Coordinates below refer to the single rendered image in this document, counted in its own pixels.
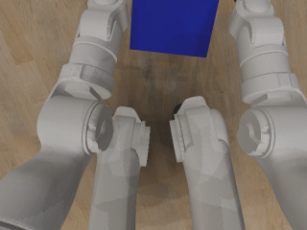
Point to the right robot forearm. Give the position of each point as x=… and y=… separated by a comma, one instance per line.
x=263, y=56

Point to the right robot upper arm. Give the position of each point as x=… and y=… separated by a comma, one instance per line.
x=276, y=136

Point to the left robot upper arm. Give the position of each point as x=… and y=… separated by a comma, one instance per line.
x=39, y=194

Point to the left robot forearm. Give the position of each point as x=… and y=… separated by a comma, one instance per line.
x=89, y=71

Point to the robot left shin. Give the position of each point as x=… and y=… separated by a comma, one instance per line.
x=126, y=111

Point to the robot left thigh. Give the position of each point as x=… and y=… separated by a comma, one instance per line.
x=113, y=203

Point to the carton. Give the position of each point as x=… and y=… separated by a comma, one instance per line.
x=178, y=27

